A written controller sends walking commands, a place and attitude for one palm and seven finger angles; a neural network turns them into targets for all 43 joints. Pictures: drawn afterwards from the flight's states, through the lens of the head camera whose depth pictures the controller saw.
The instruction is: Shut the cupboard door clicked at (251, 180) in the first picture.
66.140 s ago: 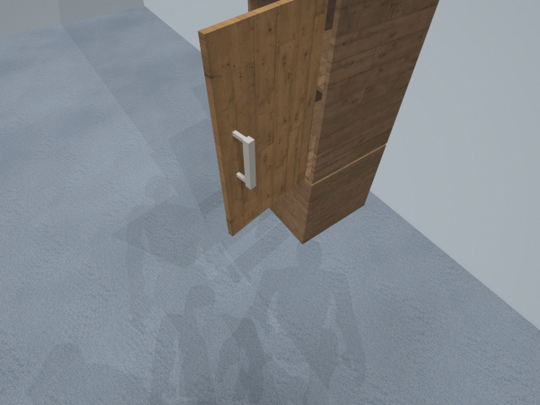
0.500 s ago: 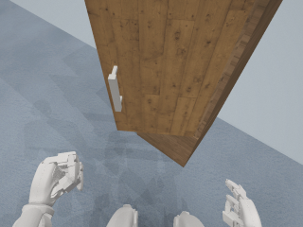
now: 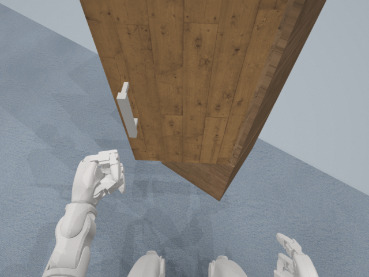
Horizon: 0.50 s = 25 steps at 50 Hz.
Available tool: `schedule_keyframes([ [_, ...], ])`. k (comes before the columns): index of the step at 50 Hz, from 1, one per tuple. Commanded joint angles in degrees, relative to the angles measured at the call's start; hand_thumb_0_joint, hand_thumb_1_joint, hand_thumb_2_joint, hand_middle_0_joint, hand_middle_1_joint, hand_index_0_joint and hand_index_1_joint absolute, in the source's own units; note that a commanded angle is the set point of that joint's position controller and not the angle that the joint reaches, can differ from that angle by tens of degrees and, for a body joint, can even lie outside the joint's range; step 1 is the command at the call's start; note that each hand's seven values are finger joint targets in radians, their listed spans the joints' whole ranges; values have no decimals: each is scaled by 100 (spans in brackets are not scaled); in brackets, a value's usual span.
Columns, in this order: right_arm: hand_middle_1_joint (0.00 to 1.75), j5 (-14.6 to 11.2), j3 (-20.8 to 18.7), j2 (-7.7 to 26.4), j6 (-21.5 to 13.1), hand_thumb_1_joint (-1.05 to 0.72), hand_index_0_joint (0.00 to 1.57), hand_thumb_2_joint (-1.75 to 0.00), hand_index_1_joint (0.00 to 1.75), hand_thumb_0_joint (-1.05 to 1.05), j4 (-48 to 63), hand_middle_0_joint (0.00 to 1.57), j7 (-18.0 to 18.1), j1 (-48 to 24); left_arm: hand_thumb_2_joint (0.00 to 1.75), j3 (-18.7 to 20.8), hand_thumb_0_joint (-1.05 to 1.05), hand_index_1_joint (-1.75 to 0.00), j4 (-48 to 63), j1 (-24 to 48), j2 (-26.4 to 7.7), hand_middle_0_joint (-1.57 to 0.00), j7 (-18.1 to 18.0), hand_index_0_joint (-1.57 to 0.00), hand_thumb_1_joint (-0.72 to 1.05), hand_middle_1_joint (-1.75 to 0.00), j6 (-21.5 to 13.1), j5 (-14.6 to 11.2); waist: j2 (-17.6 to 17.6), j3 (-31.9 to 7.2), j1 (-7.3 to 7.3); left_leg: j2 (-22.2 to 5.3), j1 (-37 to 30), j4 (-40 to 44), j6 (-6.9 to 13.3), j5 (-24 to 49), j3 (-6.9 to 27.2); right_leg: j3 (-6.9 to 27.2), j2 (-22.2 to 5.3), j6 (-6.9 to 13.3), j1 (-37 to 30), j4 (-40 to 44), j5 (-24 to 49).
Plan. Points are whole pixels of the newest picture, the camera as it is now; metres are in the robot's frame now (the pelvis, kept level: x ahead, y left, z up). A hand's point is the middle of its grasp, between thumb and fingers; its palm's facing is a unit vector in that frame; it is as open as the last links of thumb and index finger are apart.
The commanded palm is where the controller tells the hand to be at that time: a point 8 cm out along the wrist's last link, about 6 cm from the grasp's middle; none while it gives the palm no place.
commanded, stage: bring the fist close to the handle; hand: left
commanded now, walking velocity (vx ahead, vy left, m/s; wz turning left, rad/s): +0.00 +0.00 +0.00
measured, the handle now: (129, 111) +0.49 +0.15 +0.04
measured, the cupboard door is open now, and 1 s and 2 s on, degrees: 32 32 17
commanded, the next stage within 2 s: push the door shut along its arc in 0.82 s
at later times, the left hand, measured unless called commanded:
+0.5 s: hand (147, 141) +0.40 +0.10 +0.05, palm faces -0.03 -1.00 -0.04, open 3.1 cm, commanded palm +0.37 +0.16 +0.05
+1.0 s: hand (145, 142) +0.40 +0.10 +0.04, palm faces -0.03 -1.00 -0.04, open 3.1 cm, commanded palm +0.38 +0.16 +0.05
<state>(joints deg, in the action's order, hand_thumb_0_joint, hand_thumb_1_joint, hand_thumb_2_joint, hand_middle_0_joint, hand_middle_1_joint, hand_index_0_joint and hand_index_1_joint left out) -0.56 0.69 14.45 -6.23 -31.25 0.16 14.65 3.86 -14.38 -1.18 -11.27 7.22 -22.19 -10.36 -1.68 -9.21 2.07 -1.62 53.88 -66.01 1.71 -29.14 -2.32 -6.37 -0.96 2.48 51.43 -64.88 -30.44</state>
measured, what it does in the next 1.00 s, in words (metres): stands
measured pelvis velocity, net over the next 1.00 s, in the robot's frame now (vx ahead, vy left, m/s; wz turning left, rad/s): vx -0.01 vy -0.01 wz -0.02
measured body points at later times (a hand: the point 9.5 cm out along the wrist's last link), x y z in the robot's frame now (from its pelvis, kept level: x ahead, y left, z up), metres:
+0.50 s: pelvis +0.00 -0.01 +0.00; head +0.08 -0.01 +0.44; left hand +0.39 +0.15 +0.05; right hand +0.10 -0.26 -0.12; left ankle +0.03 +0.10 -0.65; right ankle +0.01 -0.10 -0.65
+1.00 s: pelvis -0.01 -0.01 +0.00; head +0.08 -0.01 +0.44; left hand +0.39 +0.16 +0.05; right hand +0.09 -0.26 -0.11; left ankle +0.03 +0.10 -0.65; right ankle +0.01 -0.10 -0.65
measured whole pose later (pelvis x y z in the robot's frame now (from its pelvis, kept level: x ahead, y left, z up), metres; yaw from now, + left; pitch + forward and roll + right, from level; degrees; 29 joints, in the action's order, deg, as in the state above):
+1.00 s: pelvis -0.01 -0.01 +0.00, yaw -1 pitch +18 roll +0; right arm 0.3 -0.3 14.0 0.1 -34.7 -1.3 15.3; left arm 7.4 -44.3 25.5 -9.9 1.4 -29.4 -6.1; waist -1.0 -8.1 4.6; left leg -2.0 54.5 -63.5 1.3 -26.9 -3.8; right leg -4.8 -0.4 3.0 53.5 -63.9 -28.5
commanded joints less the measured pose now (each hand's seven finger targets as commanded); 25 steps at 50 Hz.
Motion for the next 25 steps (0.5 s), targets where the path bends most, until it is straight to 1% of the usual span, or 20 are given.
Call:
schedule_keyframes([
  [1, 30, -27, -327, 719, -241, -90, 20, -90, 30, 0, 741, 20, 36, -129, 90, 233, 0, -150, 983, 1534, -516, -130, -139, -130, 90, -150, -535, -20, 92, -1727, 34, 160, -1118, 838, -10, 1405, 359, 573, 110, -124, -965, 972, 1488],
  [3, 30, -26, -336, 743, -201, -90, 20, -90, 30, 0, 673, 20, 37, -79, 90, 285, 0, -150, 815, 1768, -612, -130, -205, -130, 90, -150, -540, 15, 95, -1762, 59, 144, -1150, 830, -7, 1508, 379, 580, 119, -115, -980, 956, 1616],
  [6, 30, -20, -339, 720, -130, -90, 20, -90, 30, 0, 626, 20, 2, -63, 90, 134, 0, -150, 544, 2065, -425, -130, -288, -130, 90, -150, -541, 70, 70, -1799, 93, 145, -1229, 846, -21, 1520, 344, 570, 110, -132, -931, 969, 1676],
  [7, 30, -20, -341, 724, -110, -90, 20, -90, 30, 0, 579, 20, -4, -30, 90, 88, 0, -150, 437, 2280, -381, -130, -309, -130, 90, -150, -543, 89, 170, -1790, 150, 139, -1221, 843, -23, 1509, 349, 567, 106, -144, -918, 980, 1685],
  [8, 30, -14, -340, 752, -79, -90, 20, -90, 30, 0, 571, 20, 2, 13, 90, 126, 0, -150, 309, 2387, -447, -130, -341, -130, 90, -150, -529, 123, 160, -1741, 131, 137, -1197, 857, -19, 1543, 383, 562, 122, -121, -921, 968, 1707],
  [9, 30, -10, -349, 729, -55, -90, 20, -90, 30, 0, 548, 20, -7, 2, 90, 87, 0, -150, 185, 2536, -371, -130, -370, -130, 90, -150, -530, 140, 176, -1769, 159, 145, -1225, 846, -19, 1519, 349, 577, 113, -139, -915, 988, 1725],
  [10, 30, -9, -349, 738, -22, -90, 20, -90, 30, 0, 528, 20, -12, 39, 90, 197, 0, -150, 16, 2595, -443, -130, -408, -130, 90, -150, -529, 159, 265, -1779, 127, 142, -1186, 868, -31, 1531, 347, 579, 111, -138, -971, 989, 1748],
  [11, 30, -5, -349, 725, 3, -90, 20, -90, 30, 0, 529, 20, -24, 31, 90, 106, 0, -150, -75, 2737, -342, -130, -432, -130, 90, -150, -532, 177, 210, -1777, 164, 147, -1190, 860, -27, 1496, 320, 592, 104, -149, -926, 1012, 1728],
  [13, 30, 5, -338, 744, 50, -90, 20, -90, 30, 0, 464, 20, -15, 89, 90, 202, 0, -150, -284, 3235, -460, -130, -508, -130, 90, -150, -551, 204, 230, -1756, 210, 158, -1119, 850, -14, 1400, 342, 615, 113, -145, -920, 1026, 1640],
  [14, 30, 12, -342, 737, 72, -90, 20, -90, 30, 0, 428, 20, -18, 99, 90, 270, 0, -150, -425, 3389, -503, -130, -543, -130, 90, -150, -592, 233, 269, -1807, 215, 157, -1123, 850, -24, 1433, 335, 636, 109, -149, -945, 1019, 1704],
  [15, 30, 17, -347, 721, 88, -90, 20, -90, 30, 0, 434, 20, -32, 99, 90, 310, 0, -150, -559, 3364, -468, -130, -572, -130, 90, -150, -623, 231, 293, -1868, 165, 162, -1103, 859, -30, 1418, 314, 639, 106, -152, -987, 1024, 1690],
  [16, 30, 25, -343, 717, 101, -90, 20, -90, 30, 0, 408, 20, -41, 109, 90, 297, 0, -150, -597, 3540, -465, -130, -601, -130, 90, -150, -676, 249, 204, -1957, 191, 164, -1144, 839, -27, 1486, 292, 665, 97, -151, -998, 1019, 1791],
  [17, 30, 28, -345, 701, 116, -90, 20, -90, 30, 0, 395, 20, -61, 133, 90, 155, 0, -150, -691, 3673, -311, -130, -612, -130, 90, -150, -706, 282, 108, -1989, 212, 164, -1206, 847, -37, 1530, 302, 636, 105, -141, -949, 991, 1826],
  [18, 30, 40, -362, 727, 127, -90, 20, -90, 30, 0, 360, 20, -61, 208, 90, 208, 0, -150, -766, 3893, -371, -130, -640, -130, 90, -150, -724, 287, 95, -2051, 253, 156, -1255, 812, -27, 1634, 331, 622, 123, -137, -932, 948, 1943],
  [20, 30, 49, -369, 717, 176, -90, 20, -90, 30, 0, 308, 20, -95, 249, 90, 263, 0, -150, -1098, 3913, -371, -130, -675, -130, 90, -150, -761, 327, 162, -2047, 236, 157, -1206, 821, -44, 1661, 300, 638, 122, -147, -954, 967, 2019],
  [21, 30, 57, -373, 710, 189, -90, 20, -90, 30, 0, 283, 20, -104, 273, 90, 181, 0, -150, -1181, 4193, -265, -130, -686, -130, 90, -150, -782, 323, 284, -2052, 332, 163, -1164, 794, -23, 1594, 288, 651, 124, -174, -933, 990, 1993],
  [22, 30, 58, -392, 735, 217, -90, 20, -90, 30, 0, 263, 20, -108, 315, 90, 439, 0, -150, -1398, 4040, -503, -130, -713, -130, 90, -150, -790, 349, 354, -2012, 234, 164, -1050, 815, -35, 1546, 270, 687, 124, -167, -1024, 1019, 1954],
  [23, 30, 64, -391, 760, 242, -90, 20, -90, 30, 0, 297, 20, -112, 361, 90, 518, 0, -150, -1420, 3944, -602, -130, -709, -130, 90, -150, -813, 361, 213, -2118, 175, 180, -1075, 845, -29, 1642, 277, 685, 138, -145, -1128, 984, 2058],
  [24, 30, 64, -390, 728, 268, -90, 20, -90, 30, 0, 327, 20, -135, 349, 90, 438, 0, -150, -1411, 3856, -472, -130, -692, -130, 90, -150, -831, 370, 223, -2183, 162, 181, -1150, 866, -30, 1716, 245, 681, 132, -151, -1169, 989, 2175],
  [25, 30, 64, -397, 725, 294, -90, 20, -90, 30, 0, 356, 20, -152, 354, 90, 467, 0, -150, -1402, 3763, -465, -130, -680, -130, 90, -150, -846, 354, 241, -2227, 126, 184, -1155, 883, -31, 1743, 217, 692, 134, -155, -1236, 1008, 2226],
])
